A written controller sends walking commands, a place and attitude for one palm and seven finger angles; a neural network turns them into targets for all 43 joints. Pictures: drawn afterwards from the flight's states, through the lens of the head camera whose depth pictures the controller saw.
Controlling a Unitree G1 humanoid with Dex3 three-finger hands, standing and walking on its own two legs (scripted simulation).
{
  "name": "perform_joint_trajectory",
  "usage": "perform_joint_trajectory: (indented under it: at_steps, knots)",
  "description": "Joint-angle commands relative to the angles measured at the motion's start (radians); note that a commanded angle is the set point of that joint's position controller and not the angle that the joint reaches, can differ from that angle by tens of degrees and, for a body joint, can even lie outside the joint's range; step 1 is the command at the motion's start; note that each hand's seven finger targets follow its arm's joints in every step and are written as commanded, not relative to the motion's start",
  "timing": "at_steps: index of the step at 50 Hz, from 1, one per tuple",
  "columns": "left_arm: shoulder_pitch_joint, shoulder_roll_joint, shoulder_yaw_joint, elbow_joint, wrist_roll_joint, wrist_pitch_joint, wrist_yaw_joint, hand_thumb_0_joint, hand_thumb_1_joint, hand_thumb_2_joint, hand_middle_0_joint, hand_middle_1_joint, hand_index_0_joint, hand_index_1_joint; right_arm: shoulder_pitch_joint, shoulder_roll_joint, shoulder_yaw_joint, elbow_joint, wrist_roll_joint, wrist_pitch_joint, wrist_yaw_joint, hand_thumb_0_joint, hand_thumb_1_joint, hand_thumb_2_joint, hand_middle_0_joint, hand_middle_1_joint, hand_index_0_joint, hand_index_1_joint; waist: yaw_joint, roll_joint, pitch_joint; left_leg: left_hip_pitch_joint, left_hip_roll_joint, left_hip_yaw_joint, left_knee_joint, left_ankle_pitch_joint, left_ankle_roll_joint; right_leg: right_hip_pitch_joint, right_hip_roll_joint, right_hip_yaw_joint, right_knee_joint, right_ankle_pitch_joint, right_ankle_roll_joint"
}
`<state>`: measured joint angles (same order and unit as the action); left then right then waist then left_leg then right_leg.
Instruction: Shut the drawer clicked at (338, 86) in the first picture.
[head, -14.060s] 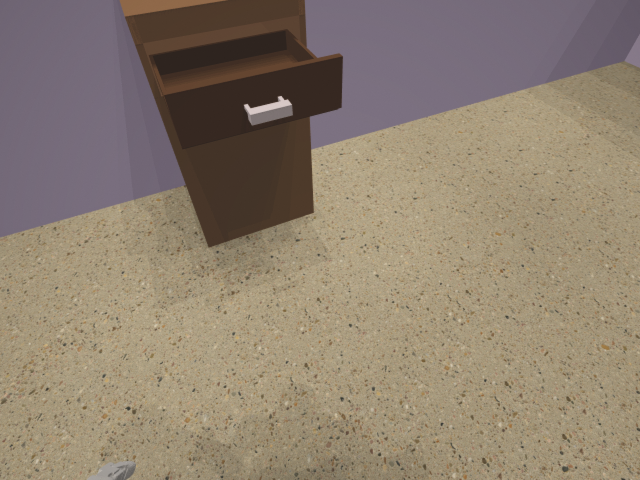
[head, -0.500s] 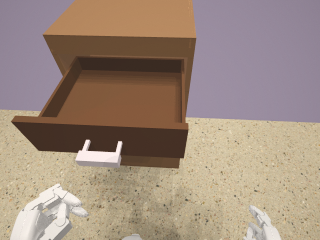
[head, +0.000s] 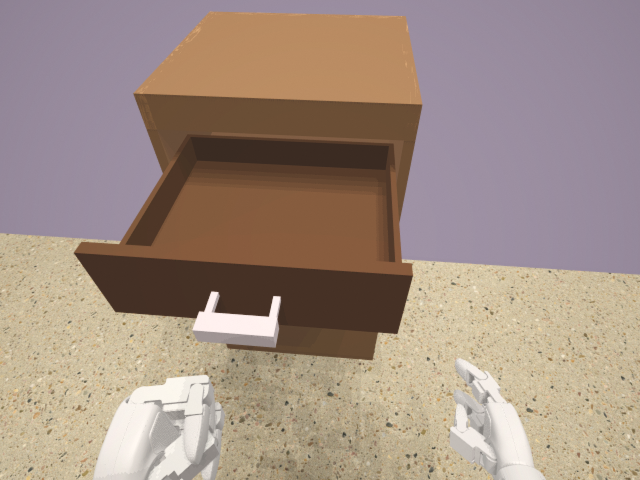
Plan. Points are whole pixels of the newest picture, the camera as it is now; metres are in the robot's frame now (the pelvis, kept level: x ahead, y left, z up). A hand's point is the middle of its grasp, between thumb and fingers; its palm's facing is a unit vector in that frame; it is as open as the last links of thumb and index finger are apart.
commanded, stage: raise the hand and make a fist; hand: left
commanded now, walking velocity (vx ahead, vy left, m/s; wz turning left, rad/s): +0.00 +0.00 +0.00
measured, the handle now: (241, 314) +0.32 +0.14 +0.03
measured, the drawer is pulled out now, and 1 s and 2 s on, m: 0.30 0.30 0.30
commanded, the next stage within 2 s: bring the fist close to the handle in 0.48 s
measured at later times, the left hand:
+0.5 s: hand (216, 427) +0.15 +0.11 +0.13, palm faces +0.03 -1.00 -0.03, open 3.3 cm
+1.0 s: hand (242, 422) +0.17 +0.10 +0.09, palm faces -0.02 -1.00 -0.02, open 3.3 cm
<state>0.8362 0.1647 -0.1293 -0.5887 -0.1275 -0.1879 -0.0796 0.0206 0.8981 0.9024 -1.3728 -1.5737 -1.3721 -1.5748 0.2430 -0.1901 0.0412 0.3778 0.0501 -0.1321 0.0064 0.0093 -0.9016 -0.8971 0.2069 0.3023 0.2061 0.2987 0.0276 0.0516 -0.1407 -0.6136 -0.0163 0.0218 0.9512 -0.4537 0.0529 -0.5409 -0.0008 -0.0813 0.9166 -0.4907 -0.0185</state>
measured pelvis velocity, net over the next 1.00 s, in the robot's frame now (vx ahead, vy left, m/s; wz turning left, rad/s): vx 0.01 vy -0.03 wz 0.01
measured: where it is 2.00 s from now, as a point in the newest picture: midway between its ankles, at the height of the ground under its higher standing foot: outside the picture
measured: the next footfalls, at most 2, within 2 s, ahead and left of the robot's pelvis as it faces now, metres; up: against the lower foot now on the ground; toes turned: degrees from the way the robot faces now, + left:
none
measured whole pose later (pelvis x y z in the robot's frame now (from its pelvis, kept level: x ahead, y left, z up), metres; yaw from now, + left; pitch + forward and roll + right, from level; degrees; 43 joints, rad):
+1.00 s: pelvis +0.01 -0.03 +0.00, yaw +1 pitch +9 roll +0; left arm 0.73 0.15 -0.05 -0.39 -0.17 -0.31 -0.12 0.02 0.90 0.90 -1.40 -1.60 -1.40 -1.60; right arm 0.25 -0.23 0.01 0.44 0.05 -0.13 -0.02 0.01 -0.90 -0.90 0.20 0.30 0.20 0.30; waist 0.00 0.04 -0.13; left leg -0.67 0.00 0.00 0.97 -0.46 0.01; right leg -0.60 0.02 -0.10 0.95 -0.52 -0.06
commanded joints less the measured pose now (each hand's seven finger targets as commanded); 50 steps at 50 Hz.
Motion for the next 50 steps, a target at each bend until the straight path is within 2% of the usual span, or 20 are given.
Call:
perform_joint_trajectory:
  at_steps: [1,3,5,8,11,12,14,16,20,22,23,25,28,34,38,41,46,47,48,50]
  knots:
    - [0.039,0.029,0.051,-0.289,-0.021,-0.069,0.032,0.000,0.900,0.900,-1.400,-1.600,-1.400,-1.600,-0.085,-0.112,-0.056,-0.189,0.006,-0.040,-0.008,0.000,-0.900,-0.900,0.200,0.300,0.200,0.300,-0.012,-0.028,-0.025,0.118,0.048,-0.090,-0.203,0.202,-0.019,-0.024,0.022,-0.026,-0.123,0.144,-0.005]
    - [0.031,0.013,0.027,-0.302,-0.028,-0.069,0.031,0.000,0.900,0.900,-1.400,-1.600,-1.400,-1.600,-0.089,-0.120,-0.053,-0.190,0.009,-0.051,-0.008,0.000,-0.900,-0.900,0.200,0.300,0.200,0.300,-0.020,-0.030,-0.004,0.107,0.046,-0.094,-0.206,0.164,-0.017,-0.028,0.021,-0.025,-0.133,0.118,-0.003]
    - [0.013,0.005,0.008,-0.284,-0.029,-0.066,0.021,0.000,0.900,0.900,-1.400,-1.600,-1.400,-1.600,-0.082,-0.127,-0.052,-0.182,0.010,-0.062,-0.010,0.000,-0.900,-0.900,0.200,0.300,0.200,0.300,-0.033,-0.064,0.017,0.092,0.044,-0.100,-0.207,0.119,-0.012,-0.038,0.021,-0.018,-0.149,0.087,-0.001]
    - [0.054,0.012,0.002,-0.250,-0.016,-0.047,0.005,0.000,0.900,0.900,-1.400,-1.600,-1.400,-1.600,-0.084,-0.133,-0.054,-0.181,0.012,-0.067,-0.011,0.000,-0.900,-0.900,0.200,0.300,0.200,0.300,-0.028,-0.060,0.013,0.073,0.036,-0.094,-0.208,0.095,-0.011,-0.025,0.015,-0.009,-0.158,0.070,-0.002]
    - [0.046,0.041,0.019,-0.259,-0.001,-0.039,0.007,0.000,0.900,0.900,-1.400,-1.600,-1.400,-1.600,-0.080,-0.130,-0.060,-0.186,0.011,-0.061,-0.016,0.000,-0.900,-0.900,0.200,0.300,0.200,0.300,-0.022,-0.049,0.002,0.076,0.030,-0.080,-0.199,0.106,-0.009,-0.014,0.010,0.007,-0.162,0.079,-0.003]
    - [0.056,0.071,0.056,-0.265,0.002,-0.034,0.017,0.000,0.900,0.900,-1.400,-1.600,-1.400,-1.600,-0.084,-0.129,-0.063,-0.188,0.012,-0.059,-0.017,0.000,-0.900,-0.900,0.200,0.300,0.200,0.300,-0.009,-0.033,-0.015,0.076,0.029,-0.079,-0.202,0.106,-0.010,-0.001,0.012,0.006,-0.160,0.076,-0.005]
    - [0.031,0.057,0.046,-0.288,-0.002,-0.040,0.032,0.000,0.900,0.900,-1.400,-1.600,-1.400,-1.600,-0.077,-0.121,-0.057,-0.196,0.012,-0.056,-0.017,0.000,-0.900,-0.900,0.200,0.300,0.200,0.300,-0.013,-0.002,-0.013,0.083,0.029,-0.075,-0.200,0.113,-0.011,-0.009,0.011,0.004,-0.155,0.077,-0.006]
    - [0.029,0.048,0.056,-0.296,-0.018,-0.057,0.045,0.000,0.900,0.900,-1.400,-1.600,-1.400,-1.600,-0.072,-0.117,-0.058,-0.190,0.009,-0.061,-0.020,0.000,-0.900,-0.900,0.200,0.300,0.200,0.300,-0.011,-0.016,-0.029,0.088,0.028,-0.068,-0.189,0.131,-0.009,-0.001,0.013,0.008,-0.161,0.097,-0.006]
    - [0.037,0.036,0.069,-0.260,-0.042,-0.082,0.047,0.000,0.900,0.900,-1.400,-1.600,-1.400,-1.600,-0.074,-0.120,-0.061,-0.172,0.010,-0.073,-0.022,0.000,-0.900,-0.900,0.200,0.300,0.200,0.300,-0.018,-0.070,-0.004,0.073,0.026,-0.058,-0.174,0.138,-0.009,-0.002,0.013,0.019,-0.181,0.116,0.000]
    - [0.054,0.052,0.094,-0.230,-0.044,-0.084,0.036,0.000,0.900,0.900,-1.400,-1.600,-1.400,-1.600,-0.081,-0.123,-0.067,-0.159,0.011,-0.077,-0.022,0.000,-0.900,-0.900,0.200,0.300,0.200,0.300,-0.015,-0.068,0.003,0.065,0.024,-0.052,-0.167,0.147,-0.008,0.011,0.008,0.036,-0.195,0.132,0.002]
    - [0.058,0.047,0.079,-0.230,-0.040,-0.084,0.026,0.000,0.900,0.900,-1.400,-1.600,-1.400,-1.600,-0.078,-0.126,-0.064,-0.158,0.012,-0.078,-0.021,0.000,-0.900,-0.900,0.200,0.300,0.200,0.300,-0.018,-0.051,0.001,0.072,0.023,-0.050,-0.169,0.159,-0.008,0.014,0.005,0.035,-0.191,0.149,0.001]
    - [0.058,0.044,0.066,-0.222,-0.041,-0.077,0.008,0.000,0.900,0.900,-1.400,-1.600,-1.400,-1.600,-0.079,-0.125,-0.064,-0.157,0.012,-0.080,-0.021,0.000,-0.900,-0.900,0.200,0.300,0.200,0.300,-0.023,-0.067,0.000,0.070,0.021,-0.048,-0.163,0.175,-0.004,0.024,-0.001,0.046,-0.196,0.181,0.007]
    - [0.076,0.070,0.102,-0.211,-0.044,-0.071,-0.009,0.000,0.900,0.900,-1.400,-1.600,-1.400,-1.600,-0.082,-0.122,-0.069,-0.146,0.014,-0.077,-0.027,0.000,-0.900,-0.900,0.200,0.300,0.200,0.300,-0.021,-0.074,-0.009,0.077,0.019,-0.045,-0.157,0.192,-0.003,0.040,-0.006,0.059,-0.207,0.215,0.011]
    - [0.016,0.054,0.127,-0.139,-0.066,-0.115,-0.019,0.000,0.900,0.900,-1.400,-1.600,-1.400,-1.600,-0.081,-0.120,-0.069,-0.124,0.007,-0.073,-0.034,0.000,-0.900,-0.900,0.200,0.300,0.200,0.300,-0.034,-0.098,0.015,0.053,0.010,-0.044,-0.132,0.191,-0.008,0.018,-0.009,0.074,-0.208,0.240,0.019]
    - [0.013,0.041,0.119,-0.115,-0.070,-0.167,-0.037,0.000,0.900,0.900,-1.400,-1.600,-1.400,-1.600,-0.066,-0.124,-0.075,-0.115,0.003,-0.080,-0.032,0.000,-0.900,-0.900,0.200,0.300,0.200,0.300,-0.033,-0.066,-0.059,0.069,0.007,-0.040,-0.110,0.241,-0.008,0.031,-0.009,0.071,-0.173,0.333,0.020]
    - [-0.048,0.051,0.108,-0.094,-0.068,-0.193,-0.051,0.000,0.900,0.900,-1.400,-1.600,-1.400,-1.600,-0.062,-0.131,-0.076,-0.108,0.000,-0.083,-0.030,0.000,-0.900,-0.900,0.200,0.300,0.200,0.300,-0.048,-0.065,-0.069,0.054,0.007,-0.045,-0.095,0.234,-0.009,0.015,-0.014,0.080,-0.164,0.330,0.024]
    - [-0.055,0.050,0.122,-0.008,-0.055,-0.193,-0.046,0.000,0.900,0.900,-1.400,-1.600,-1.400,-1.600,-0.073,-0.131,-0.081,-0.112,-0.002,-0.062,-0.031,0.000,-0.900,-0.900,0.200,0.300,0.200,0.300,-0.038,-0.086,-0.073,0.016,0.006,-0.043,-0.083,0.215,-0.011,0.007,-0.017,0.092,-0.154,0.306,0.024]
    - [-0.069,0.073,0.145,0.003,-0.051,-0.191,-0.038,0.000,0.900,0.900,-1.400,-1.600,-1.400,-1.600,-0.077,-0.134,-0.083,-0.107,-0.002,-0.056,-0.032,0.000,-0.900,-0.900,0.200,0.300,0.200,0.300,-0.037,-0.085,-0.079,0.014,0.006,-0.043,-0.080,0.218,-0.011,0.011,-0.015,0.094,-0.153,0.307,0.022]
    - [-0.063,0.045,0.125,0.009,-0.053,-0.189,-0.036,0.000,0.900,0.900,-1.400,-1.600,-1.400,-1.600,-0.079,-0.130,-0.079,-0.115,-0.003,-0.052,-0.031,0.000,-0.900,-0.900,0.200,0.300,0.200,0.300,-0.035,-0.090,-0.081,0.009,0.005,-0.041,-0.082,0.215,-0.011,0.012,-0.018,0.092,-0.151,0.307,0.022]
    - [-0.101,0.061,0.152,0.032,-0.057,-0.188,-0.026,0.000,0.900,0.900,-1.400,-1.600,-1.400,-1.600,-0.080,-0.133,-0.080,-0.113,-0.003,-0.043,-0.033,0.000,-0.900,-0.900,0.200,0.300,0.200,0.300,-0.036,-0.109,-0.078,-0.008,0.006,-0.041,-0.077,0.201,-0.014,0.005,-0.017,0.097,-0.150,0.288,0.023]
